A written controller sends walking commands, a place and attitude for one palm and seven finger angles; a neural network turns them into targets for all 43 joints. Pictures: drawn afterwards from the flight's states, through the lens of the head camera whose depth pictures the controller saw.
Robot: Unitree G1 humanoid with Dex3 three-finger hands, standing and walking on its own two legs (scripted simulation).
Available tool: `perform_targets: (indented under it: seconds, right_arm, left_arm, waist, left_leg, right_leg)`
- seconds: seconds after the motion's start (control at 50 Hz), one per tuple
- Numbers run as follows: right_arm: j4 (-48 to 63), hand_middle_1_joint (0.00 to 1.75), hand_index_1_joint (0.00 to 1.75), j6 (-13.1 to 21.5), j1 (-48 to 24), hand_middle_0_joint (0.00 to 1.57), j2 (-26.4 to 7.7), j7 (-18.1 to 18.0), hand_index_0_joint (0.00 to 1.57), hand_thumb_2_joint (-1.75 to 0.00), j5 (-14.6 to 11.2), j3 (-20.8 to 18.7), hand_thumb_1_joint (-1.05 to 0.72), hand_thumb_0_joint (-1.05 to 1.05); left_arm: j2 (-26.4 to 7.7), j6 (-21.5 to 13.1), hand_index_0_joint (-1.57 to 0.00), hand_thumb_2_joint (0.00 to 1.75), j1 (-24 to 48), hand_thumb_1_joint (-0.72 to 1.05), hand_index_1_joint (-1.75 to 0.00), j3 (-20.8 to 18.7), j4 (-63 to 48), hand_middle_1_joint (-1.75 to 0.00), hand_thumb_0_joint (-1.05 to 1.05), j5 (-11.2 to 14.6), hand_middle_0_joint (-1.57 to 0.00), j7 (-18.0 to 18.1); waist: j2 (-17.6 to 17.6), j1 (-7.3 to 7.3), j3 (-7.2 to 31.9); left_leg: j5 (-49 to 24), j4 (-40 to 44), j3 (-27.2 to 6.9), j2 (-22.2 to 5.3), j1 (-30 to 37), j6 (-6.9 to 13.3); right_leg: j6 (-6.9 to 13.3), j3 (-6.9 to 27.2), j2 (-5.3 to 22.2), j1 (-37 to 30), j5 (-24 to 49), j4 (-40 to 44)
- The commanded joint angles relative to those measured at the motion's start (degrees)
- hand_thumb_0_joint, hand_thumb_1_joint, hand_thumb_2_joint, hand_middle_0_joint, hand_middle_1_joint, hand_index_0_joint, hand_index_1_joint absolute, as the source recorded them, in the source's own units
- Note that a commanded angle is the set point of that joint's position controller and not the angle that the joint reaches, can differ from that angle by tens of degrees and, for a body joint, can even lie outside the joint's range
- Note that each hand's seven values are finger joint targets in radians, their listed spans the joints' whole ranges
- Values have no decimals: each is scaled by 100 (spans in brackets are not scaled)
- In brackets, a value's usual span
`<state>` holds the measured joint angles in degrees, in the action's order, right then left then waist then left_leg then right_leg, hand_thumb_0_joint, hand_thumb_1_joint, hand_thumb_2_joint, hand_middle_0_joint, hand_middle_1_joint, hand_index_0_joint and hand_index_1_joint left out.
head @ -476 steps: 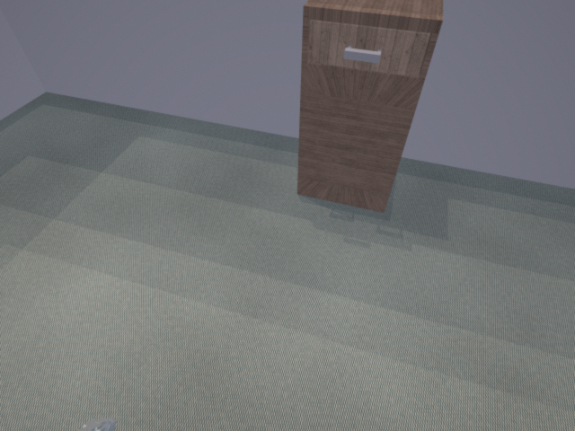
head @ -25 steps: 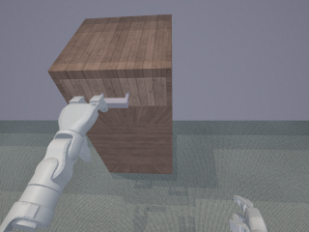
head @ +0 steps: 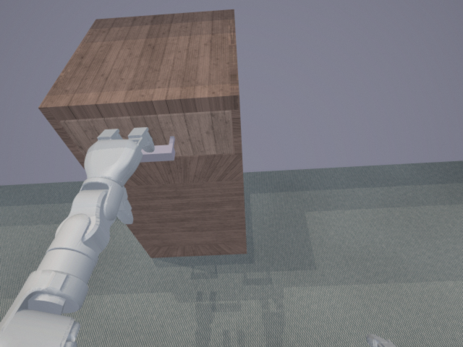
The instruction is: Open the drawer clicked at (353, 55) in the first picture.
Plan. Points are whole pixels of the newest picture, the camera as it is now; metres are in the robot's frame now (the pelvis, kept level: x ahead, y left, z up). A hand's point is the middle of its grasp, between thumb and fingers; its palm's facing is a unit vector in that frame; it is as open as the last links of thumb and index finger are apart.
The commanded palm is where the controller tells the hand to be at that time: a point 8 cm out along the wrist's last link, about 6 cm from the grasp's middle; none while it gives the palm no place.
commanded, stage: move the hooked fingers above the handle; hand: left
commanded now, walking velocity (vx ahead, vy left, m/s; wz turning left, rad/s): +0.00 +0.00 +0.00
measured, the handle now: (150, 147) +0.54 +0.25 -0.01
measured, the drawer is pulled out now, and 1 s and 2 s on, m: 0.00 0.00 0.00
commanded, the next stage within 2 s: lower the fingers behind the handle in 1.42 s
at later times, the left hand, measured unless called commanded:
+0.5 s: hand (136, 157) +0.45 +0.23 +0.06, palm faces -0.04 +0.00 -1.00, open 13.9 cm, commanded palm +0.44 +0.24 +0.11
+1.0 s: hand (145, 147) +0.49 +0.23 +0.04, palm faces -0.05 -0.02 -1.00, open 13.8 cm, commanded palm +0.47 +0.24 +0.10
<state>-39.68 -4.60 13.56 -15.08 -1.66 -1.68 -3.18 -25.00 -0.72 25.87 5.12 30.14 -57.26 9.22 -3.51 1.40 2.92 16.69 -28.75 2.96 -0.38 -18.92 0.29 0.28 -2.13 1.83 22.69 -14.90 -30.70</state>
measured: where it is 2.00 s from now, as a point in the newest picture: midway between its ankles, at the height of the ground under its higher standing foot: outside the picture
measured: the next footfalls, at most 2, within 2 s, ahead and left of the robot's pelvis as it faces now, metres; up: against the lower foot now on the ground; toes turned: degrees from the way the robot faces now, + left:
none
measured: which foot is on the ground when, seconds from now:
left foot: down 0.00-1.00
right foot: down 0.00-1.00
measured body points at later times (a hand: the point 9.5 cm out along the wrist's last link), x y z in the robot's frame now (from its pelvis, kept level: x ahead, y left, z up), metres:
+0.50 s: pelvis -0.01 +0.00 -0.01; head +0.06 -0.02 +0.44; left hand +0.45 +0.23 +0.11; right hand +0.06 -0.27 -0.14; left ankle -0.03 +0.12 -0.73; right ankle +0.00 -0.12 -0.73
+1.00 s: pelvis +0.00 +0.01 -0.01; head +0.09 +0.00 +0.43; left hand +0.49 +0.23 +0.10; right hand -0.01 -0.26 -0.15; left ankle -0.03 +0.12 -0.73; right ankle +0.00 -0.12 -0.73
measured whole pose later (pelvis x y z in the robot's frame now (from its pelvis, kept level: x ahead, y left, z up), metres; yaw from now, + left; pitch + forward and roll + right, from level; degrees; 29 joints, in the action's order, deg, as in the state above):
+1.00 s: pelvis +0.00 +0.01 -0.01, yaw -2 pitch +17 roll -1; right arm -41.9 -5.2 22.2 -15.0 -0.3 0.1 -3.6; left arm -29.5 -2.7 48.9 -0.5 62.0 -61.9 14.8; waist -3.1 -6.3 6.6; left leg 19.9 -36.9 4.2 -1.5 -33.7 1.2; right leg -0.5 -0.7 0.8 36.4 -15.4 -35.1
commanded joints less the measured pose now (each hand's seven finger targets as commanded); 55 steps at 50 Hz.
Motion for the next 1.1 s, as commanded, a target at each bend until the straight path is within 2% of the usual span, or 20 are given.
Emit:
perform_targets:
  seconds: [0.0,0.04,0.06,0.1,0.14,0.18,0.22,0.3,0.42,0.5,0.6,0.66,0.7,0.8,0.84,0.86,0.92,0.98,1.04,1.08]
  right_arm:
    - [635,30,30,227,-129,20,-705,-40,20,-90,17,-205,-90,0]
    - [654,30,30,214,-98,20,-683,-38,20,-90,27,-206,-90,0]
    - [639,30,30,210,-51,20,-711,-43,20,-90,38,-220,-90,0]
    - [625,30,30,192,-8,20,-683,-41,20,-90,27,-213,-90,0]
    - [570,30,30,179,69,20,-716,-56,20,-90,28,-196,-90,0]
    - [585,30,30,172,147,20,-716,-60,20,-90,47,-204,-90,0]
    - [549,30,30,162,220,20,-718,-78,20,-90,59,-197,-90,0]
    - [521,30,30,161,389,20,-741,-83,20,-90,77,-220,-90,0]
    - [412,30,30,170,710,20,-784,-55,20,-90,113,-276,-90,0]
    - [325,30,30,170,909,20,-844,-62,20,-90,115,-293,-90,0]
    - [231,30,30,180,1161,20,-863,-28,20,-90,157,-349,-90,0]
    - [164,30,30,178,1308,20,-920,-7,20,-90,193,-352,-90,0]
    - [146,30,30,176,1353,20,-941,1,20,-90,179,-338,-90,0]
    - [187,30,30,130,1446,20,-948,54,20,-90,239,-361,-90,0]
    - [201,30,30,107,1426,20,-941,80,20,-90,228,-370,-90,0]
    - [186,30,30,83,1416,20,-965,79,20,-90,226,-361,-90,0]
    - [190,30,30,69,1382,20,-974,58,20,-90,199,-349,-90,0]
    - [232,30,30,70,1352,20,-952,37,20,-90,214,-354,-90,0]
    - [195,30,30,68,1301,20,-928,34,20,-90,186,-349,-90,0]
    - [184,30,30,82,1305,20,-931,39,20,-90,183,-344,-90,0]
  left_arm:
    - [-1446,112,-30,30,2579,-50,-120,-684,-685,-120,0,-100,-30,360]
    - [-1301,113,-30,30,2754,-50,-120,-521,-639,-120,0,-120,-30,352]
    - [-1446,88,-30,30,2838,-50,-120,-655,-576,-120,0,-140,-30,353]
    - [-1167,80,-30,30,2890,-50,-120,-418,-278,-120,0,-138,-30,332]
    - [-1285,60,-30,30,3165,-50,-120,-466,59,-120,0,-170,-30,336]
    - [-1442,-26,-30,30,3328,-50,-120,-587,190,-120,0,-218,-30,366]
    - [-1532,-82,-30,30,3544,-50,-120,-633,495,-120,0,-260,-30,403]
    - [-1714,-202,-30,30,3794,-50,-120,-759,836,-120,0,-296,-30,498]
    - [-1708,-278,-30,30,4360,-50,-120,-630,1225,-120,0,-351,-30,597]
    - [-1844,-316,-30,30,4537,-50,-120,-673,1646,-120,0,-343,-30,616]
    - [-1892,-406,-30,30,4964,-50,-120,-667,1813,-120,0,-421,-30,734]
    - [-2131,-371,-30,30,5077,-50,-120,-878,2070,-120,0,-432,-30,815]
    - [-2096,-276,-30,30,5155,-50,-120,-780,2302,-120,0,-477,-30,861]
    - [-2283,-228,-30,30,4911,-50,-120,-1016,2152,-120,0,-478,-30,855]
    - [-2086,-174,-30,30,4632,-50,-120,-938,2222,-120,0,-465,-30,826]
    - [-1997,-149,-30,30,4619,-50,-120,-881,2287,-120,0,-437,-30,811]
    - [-2125,-141,-30,30,4795,-50,-120,-898,2101,-120,0,-450,-30,824]
    - [-2309,-282,-30,30,4829,-50,-120,-1052,1728,-120,0,-450,-30,835]
    - [-1978,-243,-30,30,4741,-50,-120,-813,1907,-120,0,-459,-30,855]
    - [-1865,-257,-30,30,4991,-50,-120,-669,1781,-120,0,-424,-30,857]
  waist:
    - [295,-45,1855]
    - [235,-69,2038]
    - [314,-93,2110]
    - [380,-158,1936]
    - [408,-215,1786]
    - [409,-178,1983]
    - [457,-249,1860]
    - [434,-308,2040]
    - [246,-502,2296]
    - [407,-633,2267]
    - [35,-743,2522]
    - [157,-749,2675]
    - [145,-819,2561]
    - [-80,-604,3251]
    - [-53,-581,2974]
    - [165,-663,2850]
    - [158,-672,2678]
    - [5,-602,2976]
    - [88,-706,2474]
    - [-72,-765,2523]
  left_leg:
    - [-2071,116,-54,184,446,142]
    - [-2210,61,-42,195,511,153]
    - [-2265,39,-74,190,485,151]
    - [-2175,23,-69,175,456,159]
    - [-1921,25,-59,183,325,165]
    - [-1933,-7,-58,196,266,176]
    - [-1759,-32,-40,207,100,182]
    - [-1719,-135,-28,219,-63,194]
    - [-1800,-305,-18,220,-155,201]
    - [-1589,-388,-26,223,-431,224]
    - [-1766,-556,-48,201,-366,216]
    - [-1881,-620,-80,192,-521,216]
    - [-1718,-634,-78,181,-656,212]
    - [-2449,-731,-70,127,-387,189]
    - [-2567,-711,-66,85,-365,172]
    - [-2549,-691,-84,71,-412,182]
    - [-2149,-594,-66,74,-469,203]
    - [-2369,-599,-83,77,-292,204]
    - [-2174,-564,-119,53,-287,186]
    - [-2169,-559,-159,44,-134,177]
  right_leg:
    - [205,29,-274,-996,1692,109]
    - [208,42,-272,-1028,1853,75]
    - [212,33,-286,-1079,1863,54]
    - [198,10,-286,-875,1792,53]
    - [191,20,-283,-750,1633,72]
    - [192,47,-275,-849,1653,28]
    - [180,59,-265,-776,1602,26]
    - [168,96,-272,-743,1640,-45]
    - [154,131,-289,-579,1794,-128]
    - [119,171,-295,-477,1710,-125]
    - [139,163,-339,-196,1725,-246]
    - [143,145,-362,-238,1807,-312]
    - [125,130,-368,-60,1672,-328]
    - [143,115,-388,-344,2166,-486]
    - [139,68,-406,-202,2115,-450]
    - [133,50,-412,-198,2113,-405]
    - [123,75,-401,-170,1874,-326]
    - [130,91,-388,-340,2004,-361]
    - [132,23,-409,15,1707,-291]
    - [137,30,-402,125,1603,-265]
